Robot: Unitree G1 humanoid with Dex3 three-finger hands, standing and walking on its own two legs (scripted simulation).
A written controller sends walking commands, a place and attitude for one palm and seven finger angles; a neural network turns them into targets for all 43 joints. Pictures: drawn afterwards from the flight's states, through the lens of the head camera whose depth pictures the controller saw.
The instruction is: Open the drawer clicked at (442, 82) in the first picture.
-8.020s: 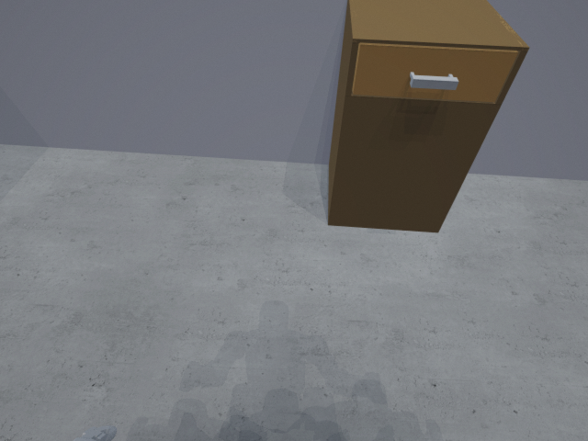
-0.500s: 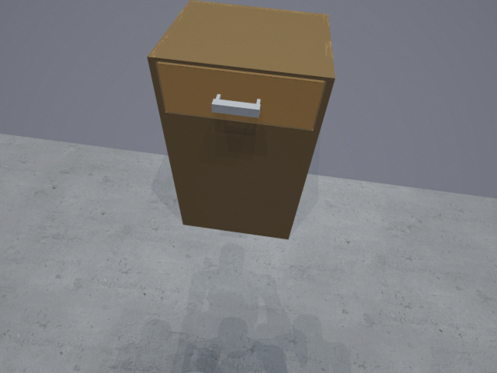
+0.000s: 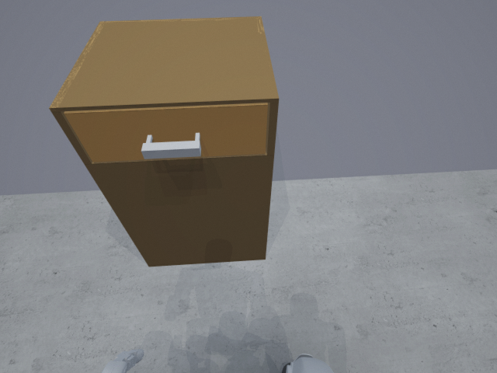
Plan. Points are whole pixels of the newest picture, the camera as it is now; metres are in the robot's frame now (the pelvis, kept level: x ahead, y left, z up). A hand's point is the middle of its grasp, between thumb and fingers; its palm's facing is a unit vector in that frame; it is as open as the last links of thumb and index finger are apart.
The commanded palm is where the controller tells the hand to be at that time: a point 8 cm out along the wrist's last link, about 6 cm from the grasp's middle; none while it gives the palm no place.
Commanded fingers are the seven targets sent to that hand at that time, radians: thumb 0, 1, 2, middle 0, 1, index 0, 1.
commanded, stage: take the last steps up to it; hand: left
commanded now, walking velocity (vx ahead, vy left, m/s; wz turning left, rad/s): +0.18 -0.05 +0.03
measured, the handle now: (172, 143) +0.62 +0.18 -0.03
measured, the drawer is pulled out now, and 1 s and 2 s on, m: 0.00 0.00 0.00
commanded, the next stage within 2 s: come to a stop and stand still in 0.08 s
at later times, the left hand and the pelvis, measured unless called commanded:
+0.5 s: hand out of the picture +0.14 +0.16 -0.18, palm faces +0.08 -0.98 -0.20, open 7.3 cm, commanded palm none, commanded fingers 0.00 0.90 0.90 -0.20 -0.30 -0.20 -0.30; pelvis +0.12 -0.02 +0.00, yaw +0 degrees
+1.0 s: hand out of the picture +0.13 +0.10 -0.16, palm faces +0.06 -0.97 -0.23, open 7.3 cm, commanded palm none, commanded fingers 0.00 0.90 0.90 -0.20 -0.30 -0.20 -0.30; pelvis +0.09 -0.09 +0.00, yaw +2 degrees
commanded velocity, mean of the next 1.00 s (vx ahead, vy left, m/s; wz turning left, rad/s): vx -0.08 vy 0.00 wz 0.01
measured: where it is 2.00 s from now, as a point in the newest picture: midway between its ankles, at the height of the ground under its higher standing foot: outside the picture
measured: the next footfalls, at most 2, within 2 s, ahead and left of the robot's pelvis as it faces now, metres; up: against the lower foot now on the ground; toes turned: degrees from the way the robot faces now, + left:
right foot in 0.04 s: +0.16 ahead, -0.13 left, +0.00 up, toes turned -8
left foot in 0.36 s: +0.19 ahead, +0.09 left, +0.00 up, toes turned +6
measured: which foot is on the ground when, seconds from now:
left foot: down 0.00-0.04, up 0.06-0.34, down 0.36-0.72, up 0.74-0.98, down 1.00-1.00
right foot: up 0.00-0.02, down 0.04-0.42, up 0.44-0.68, down 0.70-1.00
